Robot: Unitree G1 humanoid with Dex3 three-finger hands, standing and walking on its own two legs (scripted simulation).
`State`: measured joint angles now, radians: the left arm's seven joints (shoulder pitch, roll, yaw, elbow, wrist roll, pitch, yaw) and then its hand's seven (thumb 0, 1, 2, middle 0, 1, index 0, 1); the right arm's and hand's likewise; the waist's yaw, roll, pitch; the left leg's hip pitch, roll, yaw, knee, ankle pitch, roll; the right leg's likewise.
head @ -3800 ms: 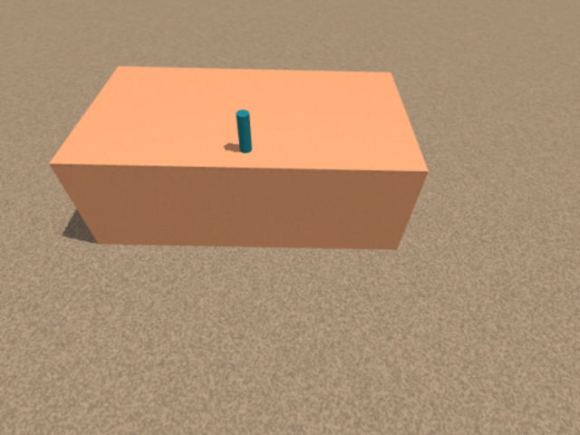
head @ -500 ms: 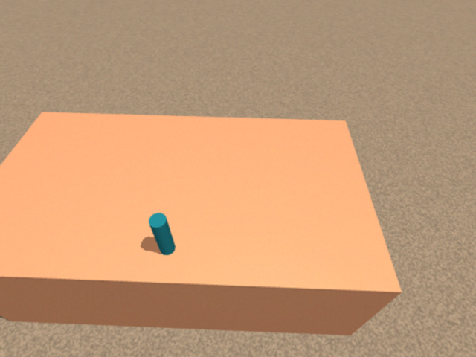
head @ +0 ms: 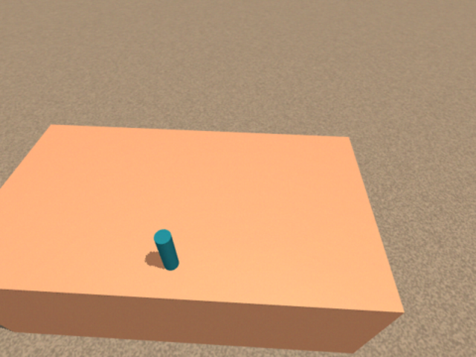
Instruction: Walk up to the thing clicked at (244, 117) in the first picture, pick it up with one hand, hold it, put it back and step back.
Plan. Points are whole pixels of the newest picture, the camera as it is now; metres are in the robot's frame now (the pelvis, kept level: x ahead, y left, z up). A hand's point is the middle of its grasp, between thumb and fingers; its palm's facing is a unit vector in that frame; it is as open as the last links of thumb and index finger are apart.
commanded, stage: walk up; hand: left
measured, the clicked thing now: (167, 251) +0.45 +0.21 -0.26
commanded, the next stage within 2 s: stand in 0.66 s
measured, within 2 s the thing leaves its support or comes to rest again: neither
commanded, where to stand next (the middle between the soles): +0.03 +0.01 m, yaw -1 degrees
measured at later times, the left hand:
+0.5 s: hand out of the picture +0.10 +0.25 -0.15, palm faces -0.01 -0.94 -0.34, open 7.4 cm
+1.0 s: hand out of the picture +0.10 +0.24 -0.15, palm faces -0.02 -0.94 -0.34, open 7.4 cm
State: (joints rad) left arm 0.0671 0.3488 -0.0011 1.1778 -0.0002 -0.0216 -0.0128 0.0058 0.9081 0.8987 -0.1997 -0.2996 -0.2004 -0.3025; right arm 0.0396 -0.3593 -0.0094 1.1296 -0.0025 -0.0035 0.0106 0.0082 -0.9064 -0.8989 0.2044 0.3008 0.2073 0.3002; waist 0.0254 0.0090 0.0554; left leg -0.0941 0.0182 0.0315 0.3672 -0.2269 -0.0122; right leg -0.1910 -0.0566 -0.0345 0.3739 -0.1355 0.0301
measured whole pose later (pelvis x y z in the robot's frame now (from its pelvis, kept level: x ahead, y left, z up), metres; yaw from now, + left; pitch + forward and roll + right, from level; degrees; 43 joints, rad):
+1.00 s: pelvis +0.01 -0.01 +0.00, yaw +0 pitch -2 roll +0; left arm 0.08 0.35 0.00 1.15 0.01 -0.01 -0.01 0.01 0.91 0.90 -0.20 -0.30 -0.20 -0.30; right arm 0.09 -0.35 -0.01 1.13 -0.01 -0.01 0.01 0.01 -0.91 -0.90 0.20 0.30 0.21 0.30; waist 0.00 0.01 0.05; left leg -0.05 0.03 0.03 0.30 -0.21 -0.03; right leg -0.16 -0.04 -0.04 0.33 -0.13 0.02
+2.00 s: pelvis +0.02 -0.02 +0.00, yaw +0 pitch -2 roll +0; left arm 0.10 0.35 0.00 1.14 0.01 -0.01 -0.01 0.01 0.91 0.90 -0.20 -0.30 -0.20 -0.30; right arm 0.13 -0.35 0.00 1.13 -0.02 0.00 0.01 0.01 -0.91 -0.90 0.20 0.30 0.21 0.30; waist 0.00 0.01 0.05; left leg -0.06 0.06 0.02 0.31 -0.22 -0.05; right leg -0.16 -0.02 -0.05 0.34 -0.15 0.00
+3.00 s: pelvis +0.02 -0.02 +0.00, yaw +0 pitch -2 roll +0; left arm 0.11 0.35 0.00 1.11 -0.01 -0.01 -0.01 0.01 0.90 0.89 -0.19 -0.29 -0.20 -0.29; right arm 0.14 -0.35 0.00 1.10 0.00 -0.01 0.00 0.01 -0.90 -0.89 0.20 0.29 0.20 0.29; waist 0.00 0.01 0.04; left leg -0.06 0.05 0.02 0.32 -0.22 -0.04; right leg -0.17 -0.03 -0.05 0.36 -0.15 0.00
